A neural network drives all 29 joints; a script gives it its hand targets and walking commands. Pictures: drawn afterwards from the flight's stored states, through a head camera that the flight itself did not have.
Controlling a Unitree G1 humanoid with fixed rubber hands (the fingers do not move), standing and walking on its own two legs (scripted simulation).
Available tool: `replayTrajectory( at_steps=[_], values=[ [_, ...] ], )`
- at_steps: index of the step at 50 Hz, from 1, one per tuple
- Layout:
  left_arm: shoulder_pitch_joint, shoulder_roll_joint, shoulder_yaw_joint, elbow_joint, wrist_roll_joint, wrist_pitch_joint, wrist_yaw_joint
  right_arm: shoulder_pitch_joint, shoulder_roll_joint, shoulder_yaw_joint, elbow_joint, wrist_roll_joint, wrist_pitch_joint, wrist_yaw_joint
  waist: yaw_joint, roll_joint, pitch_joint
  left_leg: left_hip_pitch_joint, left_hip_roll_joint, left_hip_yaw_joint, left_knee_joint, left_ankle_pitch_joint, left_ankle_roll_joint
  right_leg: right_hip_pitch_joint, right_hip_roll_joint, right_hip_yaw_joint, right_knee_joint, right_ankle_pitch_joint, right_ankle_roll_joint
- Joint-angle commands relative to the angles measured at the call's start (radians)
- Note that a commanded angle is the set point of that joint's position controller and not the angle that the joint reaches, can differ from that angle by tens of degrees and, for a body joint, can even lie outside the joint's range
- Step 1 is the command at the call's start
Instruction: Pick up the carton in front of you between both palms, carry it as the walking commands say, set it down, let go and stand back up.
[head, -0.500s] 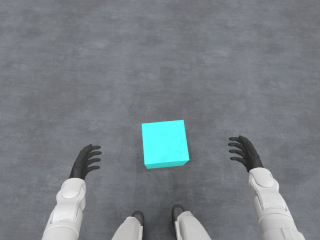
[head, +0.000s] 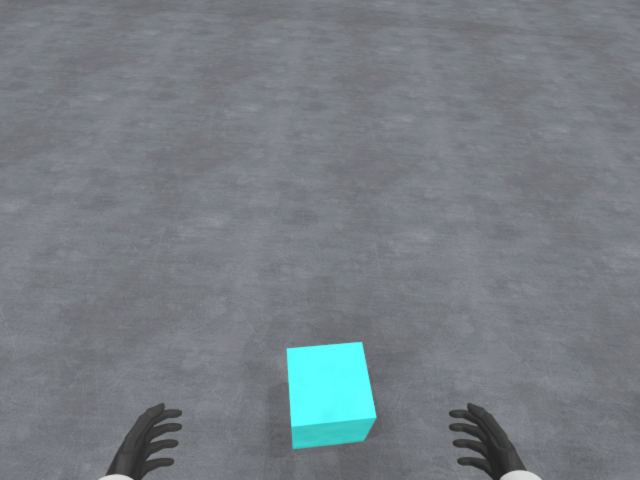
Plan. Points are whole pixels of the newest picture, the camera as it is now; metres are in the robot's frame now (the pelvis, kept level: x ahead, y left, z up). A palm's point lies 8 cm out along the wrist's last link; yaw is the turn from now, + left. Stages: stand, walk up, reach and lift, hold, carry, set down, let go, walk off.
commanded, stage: let go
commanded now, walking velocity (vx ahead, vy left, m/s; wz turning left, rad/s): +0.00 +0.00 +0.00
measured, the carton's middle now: (326, 396) +0.43 -0.06 -0.65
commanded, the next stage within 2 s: stand in 0.24 s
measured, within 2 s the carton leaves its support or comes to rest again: neither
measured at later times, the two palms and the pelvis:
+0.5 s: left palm out of the picture +0.14 +0.27 -0.09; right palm (548, 474) +0.15 -0.30 -0.09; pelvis +0.01 -0.02 -0.01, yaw +1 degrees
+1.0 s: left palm out of the picture +0.14 +0.27 -0.10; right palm out of the picture +0.14 -0.31 -0.09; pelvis +0.01 -0.02 +0.00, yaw +1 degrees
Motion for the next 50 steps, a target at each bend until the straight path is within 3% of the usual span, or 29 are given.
replayTrajectory(
  at_steps=[1,2,3,4,5,6,7,8,10,12,13,15,17,18,21,22,25,28,30,31,33,34,35,36,41,42,45,46,50],
  values=[
    [-0.030,0.080,0.035,-0.102,0.019,0.021,0.013,-0.063,-0.122,-0.034,-0.127,-0.009,0.026,0.005,0.015,0.050,-0.019,-0.054,0.029,0.027,-0.077,0.207,-0.057,0.081,0.041,-0.100,-0.023,0.113,0.000],
    [-0.029,0.062,0.046,-0.093,0.025,0.029,0.015,-0.055,-0.124,-0.036,-0.101,-0.006,0.028,0.007,0.020,0.054,-0.007,-0.031,0.027,0.029,-0.077,0.220,-0.062,0.077,0.039,-0.098,-0.032,0.110,-0.004],
    [-0.030,0.062,0.024,-0.099,0.013,0.030,0.016,-0.056,-0.113,-0.025,-0.111,0.000,0.032,0.007,0.025,0.021,0.007,-0.061,0.023,0.029,-0.085,0.201,-0.052,0.071,0.046,-0.092,-0.034,0.113,0.000],
    [-0.020,0.077,0.037,-0.099,0.023,0.033,0.015,-0.027,-0.111,-0.034,-0.099,-0.013,0.035,0.006,0.021,0.037,-0.004,-0.049,0.020,0.033,-0.078,0.220,-0.058,0.089,0.043,-0.093,-0.034,0.128,-0.001],
    [-0.037,0.075,0.045,-0.090,0.030,0.040,0.013,-0.035,-0.122,-0.041,-0.101,-0.009,0.040,0.005,-0.005,0.032,-0.006,-0.021,0.020,0.038,-0.070,0.209,-0.056,0.073,0.037,-0.087,-0.037,0.144,-0.001],
    [-0.023,0.083,0.046,-0.094,0.032,0.039,0.010,-0.029,-0.115,-0.025,-0.100,-0.001,0.041,0.006,0.011,0.054,0.006,-0.038,0.017,0.038,-0.070,0.212,-0.059,0.078,0.038,-0.086,-0.033,0.140,0.000],
    [-0.008,0.075,0.027,-0.068,0.019,0.042,0.009,-0.037,-0.120,-0.030,-0.109,-0.007,0.042,0.002,-0.006,-0.004,0.000,-0.033,0.017,0.039,-0.073,0.212,-0.054,0.079,0.047,-0.089,-0.034,0.156,0.001],
    [-0.034,0.078,0.034,-0.098,0.023,0.036,0.006,-0.028,-0.121,-0.028,-0.109,-0.004,0.039,-0.002,-0.001,0.025,-0.015,-0.046,0.013,0.045,-0.065,0.239,-0.058,0.105,0.037,-0.076,-0.030,0.202,-0.003],
    [-0.032,0.085,0.037,-0.084,0.023,0.028,0.005,-0.025,-0.125,-0.031,-0.102,-0.003,0.028,-0.004,-0.007,0.022,-0.011,-0.037,0.010,0.042,-0.052,0.236,-0.058,0.088,0.040,-0.080,-0.017,0.194,0.005],
    [-0.069,0.055,0.022,-0.199,0.053,0.087,0.046,-0.019,-0.115,-0.035,-0.099,-0.003,-0.021,-0.028,0.000,0.002,-0.092,0.010,-0.013,0.046,-0.013,0.251,-0.063,0.118,0.034,-0.073,-0.001,0.265,-0.006],
    [-0.046,0.206,0.063,0.043,0.022,0.011,0.089,-0.056,-0.208,-0.041,0.049,-0.003,-0.034,-0.069,0.034,-0.030,-0.068,-0.094,0.050,0.001,0.041,0.270,-0.070,0.003,-0.030,-0.038,0.039,0.252,0.016],
    [-0.063,0.224,0.051,0.097,0.034,-0.036,0.106,-0.053,-0.229,-0.049,0.078,-0.013,-0.051,-0.087,0.008,-0.013,-0.122,-0.063,0.069,-0.020,0.066,0.174,-0.059,-0.001,-0.050,0.007,0.026,0.184,-0.003],
    [-0.047,0.210,0.055,0.115,0.036,-0.057,0.108,-0.057,-0.230,-0.049,0.109,-0.024,-0.058,-0.094,0.015,-0.004,-0.093,-0.095,0.065,-0.039,0.049,0.116,-0.037,0.001,-0.057,0.010,0.021,0.122,-0.016],
    [-0.068,0.210,0.056,0.120,0.043,-0.065,0.102,-0.050,-0.222,-0.048,0.112,-0.022,-0.062,-0.095,-0.001,-0.006,-0.092,-0.105,0.072,-0.037,0.045,0.134,-0.036,-0.011,-0.060,0.012,0.023,0.132,-0.017],
    [-0.084,0.188,0.048,0.161,0.035,-0.081,0.102,-0.054,-0.217,-0.049,0.145,-0.016,-0.072,-0.100,0.004,-0.015,-0.130,-0.086,0.079,-0.055,0.071,0.266,-0.035,0.002,-0.058,0.020,0.039,0.248,-0.025],
    [-0.076,0.194,0.051,0.176,0.036,-0.083,0.102,-0.062,-0.226,-0.049,0.159,-0.018,-0.071,-0.100,0.003,0.018,-0.122,-0.078,0.078,-0.047,0.083,0.292,-0.031,-0.009,-0.054,0.024,0.039,0.283,-0.023],
    [-0.068,0.207,0.055,0.209,0.030,-0.092,0.101,-0.061,-0.240,-0.055,0.182,-0.017,-0.073,-0.099,0.007,0.039,-0.141,-0.084,0.083,-0.056,0.074,0.357,-0.030,0.034,-0.062,0.019,0.057,0.354,-0.026],
    [-0.066,0.235,0.062,0.237,0.030,-0.093,0.106,-0.049,-0.249,-0.053,0.201,-0.015,-0.077,-0.105,0.015,0.001,-0.148,-0.073,0.091,-0.053,0.074,0.422,-0.030,0.058,-0.065,0.020,0.065,0.443,-0.026],
    [-0.067,0.237,0.057,0.255,0.036,-0.095,0.109,-0.048,-0.258,-0.051,0.223,-0.008,-0.080,-0.107,0.013,0.032,-0.148,-0.056,0.092,-0.060,0.072,0.435,-0.028,0.061,-0.069,0.021,0.063,0.457,-0.031],
    [-0.060,0.242,0.058,0.267,0.031,-0.098,0.107,-0.026,-0.261,-0.051,0.220,-0.005,-0.083,-0.109,0.002,0.004,-0.170,-0.035,0.096,-0.055,0.065,0.435,-0.027,0.056,-0.065,0.024,0.061,0.459,-0.029],
    [-0.082,0.232,0.055,0.272,0.033,-0.099,0.109,-0.043,-0.273,-0.052,0.231,-0.009,-0.086,-0.112,0.004,0.009,-0.165,-0.025,0.100,-0.062,0.061,0.464,-0.026,0.056,-0.063,0.024,0.062,0.446,-0.031],
    [-0.085,0.238,0.053,0.278,0.036,-0.097,0.107,-0.039,-0.270,-0.050,0.231,-0.011,-0.087,-0.113,0.001,0.043,-0.144,-0.052,0.102,-0.053,0.053,0.456,-0.025,0.060,-0.066,0.019,0.058,0.437,-0.037],
    [-0.079,0.235,0.052,0.283,0.030,-0.101,0.110,-0.050,-0.268,-0.048,0.241,-0.008,-0.088,-0.114,0.006,0.011,-0.171,-0.018,0.105,-0.063,0.049,0.441,-0.024,0.055,-0.064,0.020,0.053,0.428,-0.031],
    [-0.093,0.235,0.048,0.289,0.035,-0.106,0.111,-0.058,-0.272,-0.044,0.248,-0.009,-0.088,-0.115,-0.001,0.039,-0.157,-0.030,0.107,-0.069,0.041,0.448,-0.026,0.058,-0.062,0.025,0.048,0.422,-0.033],
    [-0.094,0.243,0.044,0.318,0.032,-0.105,0.112,-0.060,-0.286,-0.043,0.259,-0.007,-0.092,-0.118,0.000,0.028,-0.130,-0.046,0.107,-0.070,0.017,0.401,-0.023,0.065,-0.069,0.025,0.033,0.390,-0.039],
    [-0.102,0.254,0.046,0.328,0.032,-0.105,0.113,-0.055,-0.283,-0.036,0.271,-0.006,-0.091,-0.118,0.006,-0.004,-0.134,-0.042,0.107,-0.077,0.007,0.384,-0.021,0.074,-0.068,0.025,0.023,0.371,-0.036],
    [-0.112,0.250,0.042,0.342,0.030,-0.107,0.109,-0.069,-0.293,-0.033,0.279,-0.004,-0.098,-0.113,0.002,0.024,-0.128,-0.024,0.108,-0.077,0.006,0.361,-0.016,0.056,-0.069,0.035,0.009,0.355,-0.038],
    [-0.107,0.256,0.042,0.350,0.028,-0.111,0.107,-0.063,-0.292,-0.030,0.295,-0.004,-0.096,-0.114,0.005,-0.017,-0.117,-0.041,0.111,-0.081,-0.004,0.365,-0.018,0.062,-0.068,0.023,0.010,0.355,-0.036],
    [-0.109,0.265,0.042,0.374,0.022,-0.111,0.108,-0.062,-0.303,-0.025,0.320,-0.003,-0.097,-0.112,0.008,0.003,-0.087,-0.059,0.113,-0.078,-0.023,0.303,-0.016,0.059,-0.084,0.050,-0.007,0.339,-0.048]
  ],
)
